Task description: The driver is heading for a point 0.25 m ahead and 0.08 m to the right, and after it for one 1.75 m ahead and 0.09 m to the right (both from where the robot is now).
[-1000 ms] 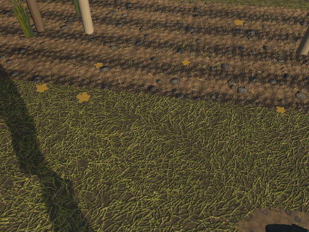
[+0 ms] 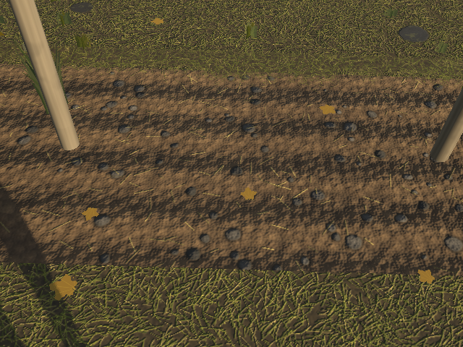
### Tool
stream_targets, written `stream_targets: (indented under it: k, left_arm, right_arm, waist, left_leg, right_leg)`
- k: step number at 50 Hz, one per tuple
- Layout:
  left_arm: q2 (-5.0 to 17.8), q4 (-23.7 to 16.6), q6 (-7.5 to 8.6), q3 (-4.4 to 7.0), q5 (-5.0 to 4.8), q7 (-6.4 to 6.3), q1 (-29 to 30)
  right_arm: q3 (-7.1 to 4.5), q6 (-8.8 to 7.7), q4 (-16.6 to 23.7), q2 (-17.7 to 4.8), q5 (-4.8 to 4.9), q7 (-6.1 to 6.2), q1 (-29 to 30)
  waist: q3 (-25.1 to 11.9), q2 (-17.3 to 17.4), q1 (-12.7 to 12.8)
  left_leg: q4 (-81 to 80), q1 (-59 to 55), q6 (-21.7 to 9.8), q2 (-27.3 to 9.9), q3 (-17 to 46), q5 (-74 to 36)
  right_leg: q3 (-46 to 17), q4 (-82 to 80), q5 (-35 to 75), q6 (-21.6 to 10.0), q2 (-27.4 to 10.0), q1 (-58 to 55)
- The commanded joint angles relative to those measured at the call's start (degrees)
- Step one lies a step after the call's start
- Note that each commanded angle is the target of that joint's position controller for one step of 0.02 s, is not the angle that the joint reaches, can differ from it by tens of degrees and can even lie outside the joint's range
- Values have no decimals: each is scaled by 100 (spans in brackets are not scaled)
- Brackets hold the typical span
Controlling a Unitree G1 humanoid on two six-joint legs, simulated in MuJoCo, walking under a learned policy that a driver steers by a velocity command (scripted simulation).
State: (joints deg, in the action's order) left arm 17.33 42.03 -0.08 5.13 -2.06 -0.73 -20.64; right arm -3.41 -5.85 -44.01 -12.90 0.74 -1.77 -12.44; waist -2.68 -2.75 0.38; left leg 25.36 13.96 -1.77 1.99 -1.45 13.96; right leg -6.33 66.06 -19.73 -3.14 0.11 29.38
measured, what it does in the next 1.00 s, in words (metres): goes down: right foot 0.16 m lower, then left foot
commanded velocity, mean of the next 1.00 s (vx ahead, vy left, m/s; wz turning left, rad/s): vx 0.14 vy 0.00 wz -0.17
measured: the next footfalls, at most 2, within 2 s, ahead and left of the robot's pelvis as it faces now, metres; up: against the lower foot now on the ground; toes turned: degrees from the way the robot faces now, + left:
right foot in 0.40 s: +0.33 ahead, -0.19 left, -0.16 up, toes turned -17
left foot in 0.78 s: +0.41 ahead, +0.04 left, -0.16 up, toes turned -13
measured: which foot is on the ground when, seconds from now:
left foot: down 0.00-0.40, up 0.42-0.76, down 0.78-1.00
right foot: up 0.00-0.38, down 0.40-0.82, up 0.84-1.00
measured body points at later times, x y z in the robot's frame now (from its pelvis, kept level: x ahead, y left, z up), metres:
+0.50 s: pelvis +0.23 -0.08 -0.17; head +0.29 -0.11 +0.27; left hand +0.49 +0.10 -0.28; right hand +0.18 -0.36 -0.31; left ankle +0.11 +0.11 -0.64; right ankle +0.29 -0.18 -0.90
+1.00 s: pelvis +0.33 -0.06 -0.17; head +0.36 -0.05 +0.28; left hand +0.54 +0.18 -0.27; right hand +0.41 -0.36 -0.26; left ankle +0.37 +0.05 -0.90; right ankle +0.30 -0.19 -0.85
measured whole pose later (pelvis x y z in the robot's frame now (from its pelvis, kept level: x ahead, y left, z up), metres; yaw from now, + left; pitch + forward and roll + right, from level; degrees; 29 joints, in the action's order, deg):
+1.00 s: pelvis +0.33 -0.06 -0.17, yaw -7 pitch +3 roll -2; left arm 15.6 43.6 -1.3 4.9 0.4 -2.2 -3.4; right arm -4.4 2.2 -38.7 -16.2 0.0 2.4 -13.1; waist 0.6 0.1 -1.3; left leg 32.8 21.3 -0.8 1.1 6.1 14.2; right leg -1.9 55.6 -27.8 3.4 3.3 28.9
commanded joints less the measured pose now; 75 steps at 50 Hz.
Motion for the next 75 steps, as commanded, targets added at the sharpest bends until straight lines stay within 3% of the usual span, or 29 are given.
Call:
stream_targets:
  k: [1,5,6,9,13,17,19,20,21,22,23,26,28,30,34,38,40,41,42,44,48,51,57,58,59,60,63,65,75]
  left_arm:
    - [253,-530,35,89,66,57,203]
    - [228,-600,91,52,180,101,453]
    - [340,-661,175,118,82,111,758]
    - [255,-873,283,68,218,304,1541]
    - [71,-1028,126,12,96,660,2017]
    - [92,-740,3,8,85,704,2101]
    - [321,-135,48,140,175,630,987]
    - [530,274,108,263,267,509,-42]
    - [1027,554,151,338,353,402,-617]
    - [1576,352,256,307,443,391,-542]
    - [1172,14,171,222,299,382,-425]
    - [582,-131,-20,-103,235,199,1000]
    - [264,-40,122,-279,387,178,1650]
    - [301,224,231,-217,396,70,1647]
    - [308,426,245,-167,364,16,1394]
    - [406,296,-10,-54,229,-94,1371]
    - [345,319,-66,-10,216,-131,1100]
    - [295,247,-57,21,288,-142,862]
    - [125,113,-64,-8,336,-158,1082]
    - [-52,-326,-65,-34,235,-173,2301]
    - [80,-251,-54,19,252,-185,1903]
    - [-109,-294,-18,-59,221,-41,1916]
    - [282,-318,59,127,201,114,1252]
    - [580,-258,60,230,272,75,726]
    - [1123,-155,41,342,407,91,250]
    - [1098,-273,163,317,485,120,479]
    - [513,-453,241,164,205,-36,1270]
    - [424,-386,306,127,259,-60,1067]
    - [841,46,420,252,198,-2,228]
  right_arm:
    - [-183,-90,110,-614,-21,29,-134]
    - [-230,-120,-85,-866,-134,174,-289]
    - [-222,-131,-113,-862,-56,299,-429]
    - [-202,-27,-165,-907,-47,605,-591]
    - [-165,145,-80,-924,27,624,-856]
    - [-173,343,-3,-888,61,598,-1150]
    - [-150,377,-32,-953,11,560,-1236]
    - [-129,339,-100,-953,107,480,-1076]
    - [-58,293,-145,-577,14,449,-1393]
    - [108,205,97,-408,-28,288,-2137]
    - [102,121,437,-1015,41,211,-1463]
    - [100,339,256,-1013,246,356,-1364]
    - [26,690,99,-863,37,544,-1164]
    - [77,658,180,-549,-126,596,-831]
    - [50,698,262,-497,19,474,-497]
    - [-67,824,589,-654,-124,423,17]
    - [-137,824,683,-781,-166,367,51]
    - [-227,811,722,-1066,-154,370,48]
    - [-303,805,715,-1153,-75,371,-168]
    - [-319,688,602,-1242,-202,345,-991]
    - [-353,697,921,-1228,-24,455,140]
    - [-400,892,1074,-1307,-49,470,298]
    - [-367,875,1207,-1214,29,383,317]
    - [-288,850,1228,-902,-13,365,256]
    - [-227,786,1444,-640,102,388,254]
    - [-327,665,1557,-1034,86,396,397]
    - [-460,656,1187,-1275,-50,364,-55]
    - [-399,623,1165,-1036,-29,271,-1]
    - [-141,473,1490,-586,25,49,987]
  waist:
    - [451,745,-106]
    - [233,435,-94]
    - [405,710,-76]
    - [607,758,-254]
    - [596,795,-512]
    - [693,340,-650]
    - [181,307,-239]
    - [-206,123,443]
    - [-400,-908,540]
    - [-1711,-1228,195]
    - [-2685,-559,756]
    - [-2094,650,-221]
    - [-771,350,-543]
    - [-454,-155,-475]
    - [-780,-467,-270]
    - [28,-311,-115]
    - [286,74,-48]
    - [213,817,210]
    - [88,1528,91]
    - [-7,1883,-633]
    - [-276,978,-74]
    - [-519,1036,-77]
    - [-398,1056,175]
    - [-521,401,340]
    - [-367,-1168,301]
    - [87,-1144,233]
    - [284,-571,-156]
    - [293,-321,-44]
    - [557,-381,472]
  left_leg:
    - [-1377,-879,-1060,-1675,1475,-1163]
    - [-680,-1028,-1003,-1759,553,-3752]
    - [-739,-1247,-743,-1599,404,-2989]
    - [-403,-533,-526,-1266,-351,-2275]
    - [490,-364,-342,-1417,-609,-1099]
    - [2231,-970,-87,-1726,-617,-837]
    - [3989,-789,29,-1566,-596,-1104]
    - [5527,-56,231,-1217,-844,-859]
    - [7862,2083,626,-505,-945,3295]
    - [9678,4210,867,-453,142,4464]
    - [9116,4387,760,-717,738,3661]
    - [7169,3597,633,-1168,1097,1307]
    - [5604,1845,832,-1049,955,501]
    - [3283,1052,857,-1015,712,74]
    - [2143,351,800,-677,433,-387]
    - [1485,701,423,-549,254,116]
    - [967,586,130,-612,481,-1145]
    - [962,295,-134,-800,900,-2108]
    - [451,37,-633,-1186,1705,-1990]
    - [-588,-877,-1690,-2062,3666,-1907]
    - [-129,-692,-1050,-1412,2388,-2457]
    - [-100,-50,-888,-1025,2061,-2104]
    - [-56,941,-594,-674,2620,904]
    - [964,1915,-259,-238,2198,1972]
    - [2488,3189,-47,666,1141,2307]
    - [3501,3586,47,176,1455,1888]
    - [4173,3612,282,-169,1232,500]
    - [4449,3442,406,-279,1026,-151]
    - [2218,3006,431,-624,394,-745]
  right_leg:
    - [-306,-44,508,88,-599,1525]
    - [-174,-275,1627,223,-472,1736]
    - [-254,-789,2009,204,-461,2005]
    - [224,-2202,3993,280,-302,1233]
    - [399,-3347,4752,200,-186,365]
    - [404,-4371,4818,174,-382,287]
    - [657,-4831,4931,114,-207,-1027]
    - [862,-5408,5792,-130,-80,-2643]
    - [143,-4666,7976,-604,-713,-4700]
    - [-1263,-2096,10711,-1679,-2036,-7032]
    - [-1562,-2531,9652,-2085,-2393,-7025]
    - [-2087,-3897,4329,-2010,-2683,-3623]
    - [-968,-4458,4111,-1663,-1921,-902]
    - [39,-4492,4145,-1161,-1133,-597]
    - [113,-4469,4189,-989,-1316,-1247]
    - [-275,-4399,1692,-835,-1499,-1321]
    - [-132,-3985,905,-429,-1229,-1284]
    - [322,-3484,407,-112,-753,-957]
    - [1100,-2663,-73,332,-151,-464]
    - [532,-707,-1881,586,484,1101]
    - [229,-910,-890,678,149,990]
    - [449,-1902,-237,732,385,-217]
    - [417,-4011,690,423,243,-2021]
    - [-430,-4306,154,126,-642,-2970]
    - [-2462,-5171,-1758,-627,-1874,-3130]
    - [-3401,-5512,-2589,-1178,-2300,-2563]
    - [-1792,-5410,-1539,-612,-1613,-2357]
    - [-1029,-5482,-638,-553,-1422,-2143]
    - [583,-5618,851,-576,-1638,-2573]
Over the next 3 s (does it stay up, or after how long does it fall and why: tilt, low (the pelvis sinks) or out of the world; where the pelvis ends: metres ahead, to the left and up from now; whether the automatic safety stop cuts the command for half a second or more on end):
stays up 1.20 0.05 -0.16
